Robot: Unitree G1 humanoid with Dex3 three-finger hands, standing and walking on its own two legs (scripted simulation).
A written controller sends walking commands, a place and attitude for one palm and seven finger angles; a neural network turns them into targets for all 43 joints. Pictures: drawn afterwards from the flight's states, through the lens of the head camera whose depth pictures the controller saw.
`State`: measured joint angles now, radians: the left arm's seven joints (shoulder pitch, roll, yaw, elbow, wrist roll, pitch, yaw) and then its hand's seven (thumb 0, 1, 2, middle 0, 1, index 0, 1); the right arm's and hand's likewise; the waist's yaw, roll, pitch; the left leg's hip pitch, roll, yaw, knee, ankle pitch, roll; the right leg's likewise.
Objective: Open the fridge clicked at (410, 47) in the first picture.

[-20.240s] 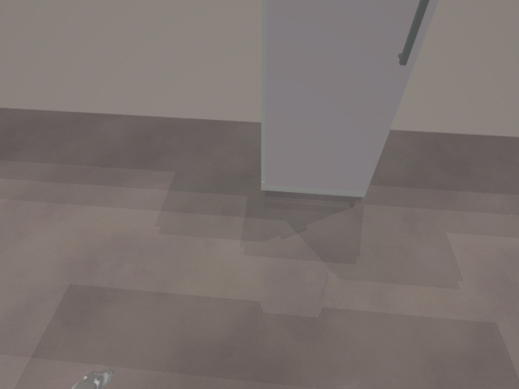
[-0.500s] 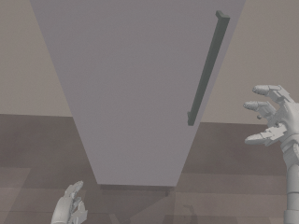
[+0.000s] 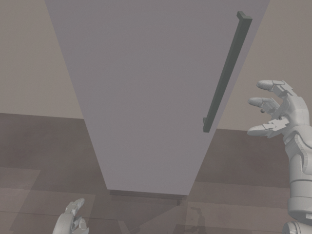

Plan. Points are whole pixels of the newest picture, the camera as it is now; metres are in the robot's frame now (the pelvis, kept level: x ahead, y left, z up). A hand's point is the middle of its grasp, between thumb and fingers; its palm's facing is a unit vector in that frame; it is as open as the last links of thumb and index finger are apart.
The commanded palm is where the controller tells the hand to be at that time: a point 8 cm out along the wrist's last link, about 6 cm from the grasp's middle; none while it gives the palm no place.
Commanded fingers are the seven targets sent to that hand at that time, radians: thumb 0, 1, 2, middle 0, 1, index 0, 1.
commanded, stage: move the hooked fingers beside the handle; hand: right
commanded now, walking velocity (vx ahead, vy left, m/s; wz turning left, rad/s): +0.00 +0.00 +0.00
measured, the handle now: (219, 83) +0.48 -0.15 +0.17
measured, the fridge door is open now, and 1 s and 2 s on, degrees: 0 0 0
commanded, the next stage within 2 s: none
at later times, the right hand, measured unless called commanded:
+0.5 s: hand (246, 98) +0.43 -0.21 +0.17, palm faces +0.03 +1.00 +0.01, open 14.0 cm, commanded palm +0.40 -0.26 +0.17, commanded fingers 0.00 0.50 -0.30 0.30 1.20 0.30 1.20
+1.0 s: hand (244, 99) +0.42 -0.20 +0.17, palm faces +0.03 +1.00 +0.02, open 14.0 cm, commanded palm +0.39 -0.25 +0.17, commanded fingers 0.00 0.50 -0.30 0.30 1.20 0.30 1.20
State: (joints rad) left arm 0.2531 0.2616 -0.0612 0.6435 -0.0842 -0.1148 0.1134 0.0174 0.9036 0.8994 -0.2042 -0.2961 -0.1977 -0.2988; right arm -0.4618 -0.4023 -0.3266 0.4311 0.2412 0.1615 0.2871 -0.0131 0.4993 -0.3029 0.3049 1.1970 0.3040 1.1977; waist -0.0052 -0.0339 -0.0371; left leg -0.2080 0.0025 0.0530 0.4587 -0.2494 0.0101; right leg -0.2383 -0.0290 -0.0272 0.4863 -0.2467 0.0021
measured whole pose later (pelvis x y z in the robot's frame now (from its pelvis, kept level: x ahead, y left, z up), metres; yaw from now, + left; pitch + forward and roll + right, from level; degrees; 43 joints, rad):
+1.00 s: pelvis +0.01 -0.01 +0.00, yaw +0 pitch +3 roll +1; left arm 0.26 0.26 -0.05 0.64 -0.07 -0.07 0.09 0.02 0.90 0.90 -0.20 -0.30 -0.20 -0.30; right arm -0.63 -0.36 -0.27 0.62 0.19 0.11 0.20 -0.01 0.50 -0.30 0.30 1.20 0.30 1.20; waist 0.01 -0.03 -0.05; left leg -0.26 0.01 0.05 0.47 -0.26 0.00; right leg -0.29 -0.02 -0.03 0.51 -0.26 -0.01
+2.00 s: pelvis +0.00 -0.01 +0.00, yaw +1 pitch +2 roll +1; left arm 0.33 0.27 -0.03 0.65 -0.08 -0.06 0.09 0.02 0.90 0.90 -0.20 -0.30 -0.20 -0.30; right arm -0.58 -0.37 -0.28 0.63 0.21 0.08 0.24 -0.01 0.50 -0.30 0.30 1.20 0.30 1.20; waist 0.02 -0.03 -0.06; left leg -0.27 0.00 0.04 0.48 -0.26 0.00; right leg -0.30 -0.03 -0.04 0.52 -0.27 -0.01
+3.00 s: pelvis +0.00 +0.00 +0.00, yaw +0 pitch +1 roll +1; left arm 0.26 0.25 -0.04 0.65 -0.07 -0.05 0.10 0.02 0.90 0.90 -0.20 -0.30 -0.20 -0.30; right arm -0.58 -0.36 -0.29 0.54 0.19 0.08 0.19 -0.01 0.50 -0.30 0.30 1.20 0.30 1.20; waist 0.01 -0.02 -0.05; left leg -0.24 0.00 0.05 0.47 -0.26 0.01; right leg -0.27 -0.04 -0.02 0.51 -0.26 0.00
